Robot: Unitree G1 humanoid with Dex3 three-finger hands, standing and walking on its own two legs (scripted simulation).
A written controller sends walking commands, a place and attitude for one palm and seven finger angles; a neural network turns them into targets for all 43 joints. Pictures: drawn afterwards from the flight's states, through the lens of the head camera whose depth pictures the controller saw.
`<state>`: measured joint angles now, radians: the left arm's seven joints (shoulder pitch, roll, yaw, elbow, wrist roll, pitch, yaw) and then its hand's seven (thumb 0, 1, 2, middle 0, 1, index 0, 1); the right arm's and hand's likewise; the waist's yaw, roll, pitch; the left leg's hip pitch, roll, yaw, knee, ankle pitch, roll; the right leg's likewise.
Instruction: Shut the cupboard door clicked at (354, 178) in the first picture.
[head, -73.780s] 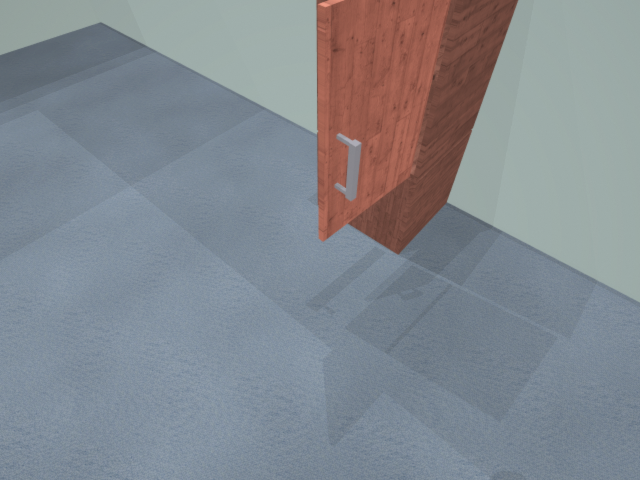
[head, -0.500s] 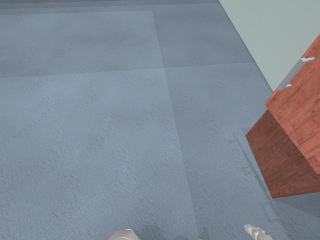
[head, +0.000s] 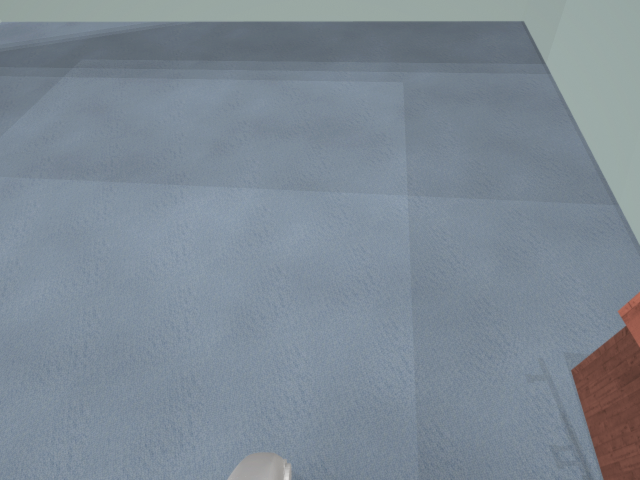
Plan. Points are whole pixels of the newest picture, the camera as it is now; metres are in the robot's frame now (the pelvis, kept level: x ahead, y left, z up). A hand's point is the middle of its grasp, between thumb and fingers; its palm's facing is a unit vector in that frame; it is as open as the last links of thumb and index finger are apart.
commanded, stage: walk to a spot facing it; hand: left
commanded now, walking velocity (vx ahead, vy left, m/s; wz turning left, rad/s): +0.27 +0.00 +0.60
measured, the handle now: out of the picture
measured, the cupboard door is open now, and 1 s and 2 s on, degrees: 10 10 10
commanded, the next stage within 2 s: turn to face it in 0.42 s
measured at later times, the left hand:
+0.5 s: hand out of the picture +0.15 +0.30 -0.19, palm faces +0.34 -0.92 -0.20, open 7.4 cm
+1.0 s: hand (170, 368) +0.33 +0.29 -0.18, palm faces +0.22 -0.96 -0.19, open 7.3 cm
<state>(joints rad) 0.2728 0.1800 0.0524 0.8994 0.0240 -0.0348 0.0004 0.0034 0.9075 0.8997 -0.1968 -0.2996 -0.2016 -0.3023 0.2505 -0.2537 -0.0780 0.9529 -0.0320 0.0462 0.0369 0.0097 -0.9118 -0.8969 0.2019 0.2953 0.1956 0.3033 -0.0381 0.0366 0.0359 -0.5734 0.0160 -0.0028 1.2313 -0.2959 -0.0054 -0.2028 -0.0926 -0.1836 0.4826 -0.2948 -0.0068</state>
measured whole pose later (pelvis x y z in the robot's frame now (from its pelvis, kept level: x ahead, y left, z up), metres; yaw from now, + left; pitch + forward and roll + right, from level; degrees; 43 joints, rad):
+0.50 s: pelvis +0.16 +0.09 -0.01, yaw +18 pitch +1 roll -1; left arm 0.22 0.23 0.08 0.92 0.02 0.00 -0.01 0.01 0.91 0.90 -0.20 -0.30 -0.20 -0.30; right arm 0.15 -0.23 -0.03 0.89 -0.02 -0.03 0.00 0.00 -0.91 -0.90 0.20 0.30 0.20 0.30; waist 0.01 -0.03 0.12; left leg -0.32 -0.08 0.09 0.55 -0.25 0.14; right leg -0.55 -0.15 -0.02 1.22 -0.34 0.06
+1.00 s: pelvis +0.30 +0.10 -0.02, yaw +10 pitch +0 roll -1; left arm 0.22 0.15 0.05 0.94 0.01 0.01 0.01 0.00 0.92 0.90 -0.20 -0.30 -0.20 -0.30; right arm 0.26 -0.15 -0.03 1.03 0.00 0.02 -0.04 0.01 -0.91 -0.90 0.21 0.30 0.20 0.30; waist 0.00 0.02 0.12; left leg -0.31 -0.02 0.08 1.05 -0.50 0.01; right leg -0.29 0.06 -0.04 0.59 -0.30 -0.06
